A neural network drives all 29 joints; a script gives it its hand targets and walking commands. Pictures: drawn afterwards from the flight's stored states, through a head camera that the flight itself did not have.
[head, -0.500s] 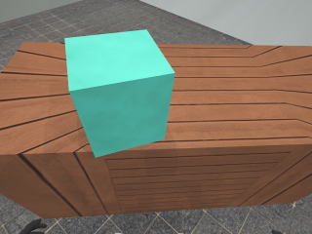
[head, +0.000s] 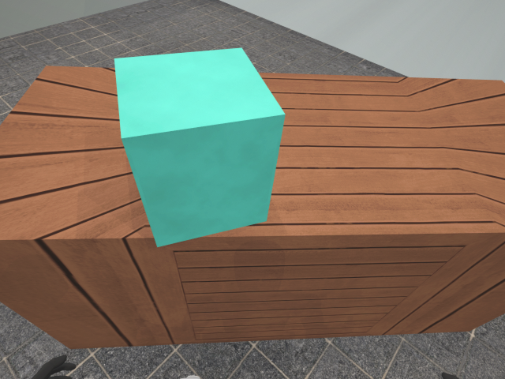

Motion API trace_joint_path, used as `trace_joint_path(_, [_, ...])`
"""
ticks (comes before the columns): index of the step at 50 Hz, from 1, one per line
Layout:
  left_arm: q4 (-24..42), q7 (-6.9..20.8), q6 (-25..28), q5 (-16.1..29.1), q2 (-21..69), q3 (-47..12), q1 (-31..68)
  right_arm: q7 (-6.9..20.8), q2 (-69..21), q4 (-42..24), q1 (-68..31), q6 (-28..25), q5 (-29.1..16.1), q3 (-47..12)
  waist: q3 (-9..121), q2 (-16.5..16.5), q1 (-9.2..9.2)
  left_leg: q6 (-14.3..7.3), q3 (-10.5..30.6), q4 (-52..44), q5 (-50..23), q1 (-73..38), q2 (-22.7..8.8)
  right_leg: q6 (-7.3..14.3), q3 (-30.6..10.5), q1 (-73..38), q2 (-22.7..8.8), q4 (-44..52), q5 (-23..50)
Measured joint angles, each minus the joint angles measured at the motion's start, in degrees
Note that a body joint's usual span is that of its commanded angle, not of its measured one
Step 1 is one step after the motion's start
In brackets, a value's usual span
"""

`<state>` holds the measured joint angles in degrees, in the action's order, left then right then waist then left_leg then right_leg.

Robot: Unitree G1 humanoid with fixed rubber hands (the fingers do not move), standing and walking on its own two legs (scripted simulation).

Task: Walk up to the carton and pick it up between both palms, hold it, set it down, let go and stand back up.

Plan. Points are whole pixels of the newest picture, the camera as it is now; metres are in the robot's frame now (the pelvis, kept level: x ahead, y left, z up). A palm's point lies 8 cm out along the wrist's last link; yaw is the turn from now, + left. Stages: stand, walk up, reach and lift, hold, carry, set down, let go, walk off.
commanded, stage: walk up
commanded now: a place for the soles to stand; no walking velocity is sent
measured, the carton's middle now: (198, 148) +0.48 +0.10 +0.10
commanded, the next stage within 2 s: none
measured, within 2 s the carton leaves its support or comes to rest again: neither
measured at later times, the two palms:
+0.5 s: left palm out of the picture +0.12 +0.29 -0.08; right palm out of the picture +0.08 -0.36 -0.06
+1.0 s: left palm out of the picture +0.11 +0.28 -0.08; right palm out of the picture +0.09 -0.37 -0.06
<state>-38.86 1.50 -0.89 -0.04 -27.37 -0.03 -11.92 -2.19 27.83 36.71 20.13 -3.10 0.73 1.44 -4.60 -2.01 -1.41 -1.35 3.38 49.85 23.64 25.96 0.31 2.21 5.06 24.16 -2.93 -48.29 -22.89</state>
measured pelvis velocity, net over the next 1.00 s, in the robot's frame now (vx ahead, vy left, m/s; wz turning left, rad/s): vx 0.00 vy -0.04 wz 0.00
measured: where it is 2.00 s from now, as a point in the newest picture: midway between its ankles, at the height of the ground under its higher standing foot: outside the picture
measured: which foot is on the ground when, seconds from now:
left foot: down 0.00-1.00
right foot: down 0.00-0.72, up 0.74-0.78, down 0.80-1.00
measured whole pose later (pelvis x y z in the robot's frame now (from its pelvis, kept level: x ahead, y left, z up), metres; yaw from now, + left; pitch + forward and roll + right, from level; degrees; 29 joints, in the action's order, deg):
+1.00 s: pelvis +0.00 -0.04 +0.00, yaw +0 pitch +0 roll +1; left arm -38.9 1.5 -0.8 0.0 -27.5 0.0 -12.4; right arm -2.5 27.9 36.7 19.9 -3.3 0.7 1.4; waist -5.0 -2.2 -0.9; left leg -1.4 3.5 47.3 22.8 25.4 0.7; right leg 1.9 4.8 25.0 -3.2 -49.8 -24.2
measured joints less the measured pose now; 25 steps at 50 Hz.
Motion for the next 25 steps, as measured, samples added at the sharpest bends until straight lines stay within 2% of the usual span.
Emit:
trace_joint_path(2, [0.0, 0.0, -0.1, 0.0, 0.0, 0.0, 0.0, 0.1, 0.0, 0.0, 0.0, -0.2, 0.0, 0.4, -0.2, -0.2, 0.52, 0.4, -0.1, -1.9, -1.2, -0.9, 0.2, 0.0, -0.2, 0.5, -0.2, -1.7, -1.0])
trace_joint_path(4, [0.0, 0.0, -0.4, 0.0, 0.0, 0.0, 0.0, 0.1, 0.0, 0.0, 0.0, -0.2, 0.0, -0.2, -0.2, -0.5, 0.99, 0.9, 0.0, -1.4, -1.6, -0.7, 0.2, 0.0, -0.4, 0.9, -0.2, -3.4, -5.0])
trace_joint_path(6, [0.0, 0.0, -0.4, 0.0, 0.0, 0.0, 0.1, 0.0, 0.0, 0.0, 0.0, -0.3, 0.0, -0.3, -0.2, -0.4, 0.92, 0.9, 0.0, -1.4, -1.6, -0.5, -0.4, 0.0, -0.6, 1.0, -0.2, -3.5, -6.1])
trace_joint_path(7, [0.0, 0.0, -0.4, 0.0, -0.1, 0.0, 0.1, 0.0, 0.0, 0.0, 0.0, -0.3, 0.0, -0.3, -0.2, -0.5, 0.82, 1.1, 0.0, -1.4, -1.7, -0.4, -0.7, 0.0, -0.6, 0.5, -0.2, -2.1, -6.1])
trace_joint_path(10, [0.0, 0.0, -0.3, 0.0, 0.0, 0.0, 0.1, 0.0, 0.0, 0.0, 0.0, -0.2, 0.0, -0.6, -0.2, -0.6, 0.41, 1.2, 0.0, -1.1, -1.8, -0.3, -1.3, -0.2, -0.5, 0.2, 0.4, 0.0, 0.9])
trace_joint_path(13, [0.0, 0.0, 0.2, 0.0, 0.0, 0.0, 0.1, -0.2, 0.0, 0.0, 0.0, -0.1, 0.0, -0.5, -0.1, -0.7, 0.02, 0.6, 0.0, 2.8, 2.2, 0.7, 0.0, -0.3, -0.5, -0.3, -0.3, 0.1, 0.1])
trace_joint_path(15, [0.0, 0.0, 0.2, 0.0, 0.0, 0.0, 0.1, -0.3, 0.0, 0.0, 0.0, -0.1, 0.0, -0.5, -0.1, -0.6, -0.06, 0.6, -0.1, 1.4, 2.4, 0.3, 0.1, -0.3, -0.4, -0.3, -0.4, 0.1, -0.2])
trace_joint_path(18, [0.0, 0.0, 0.0, 0.0, 0.0, 0.0, 0.1, -0.3, 0.0, 0.0, 0.0, -0.7, 0.0, -0.3, -0.1, -0.3, 0.25, 0.9, -0.1, -2.8, -3.9, -0.7, 0.0, -0.3, -0.4, 0.5, -0.5, -1.9, -1.7])
trace_joint_path(21, [0.0, 0.0, -0.4, 0.0, -0.1, 0.0, 0.1, -0.3, 0.0, 0.0, 0.0, -0.7, 0.0, -0.8, -0.1, -0.3, 0.55, 1.1, 0.1, -2.5, -3.1, -0.5, -0.5, -0.3, -0.7, 0.8, -0.5, -3.9, -6.7])
trace_joint_path(23, [0.0, 0.0, -0.4, 0.0, -0.2, 0.0, 0.1, -0.3, 0.0, 0.0, -0.1, -0.7, 0.0, -0.8, 0.0, -0.3, 0.48, 1.3, 0.3, -2.5, -2.9, 0.3, -0.9, -0.3, -0.7, 0.6, -0.4, -2.1, -5.9])
trace_joint_path(25, [0.0, 0.0, -0.3, 0.0, -0.2, 0.0, -0.1, -0.3, 0.0, 0.0, -0.1, -0.4, 0.0, -0.8, -0.4, -0.3, 0.19, 0.8, 0.3, -2.4, -2.8, 0.4, -1.3, -0.3, -0.6, 0.6, 0.0, -1.0, -1.2])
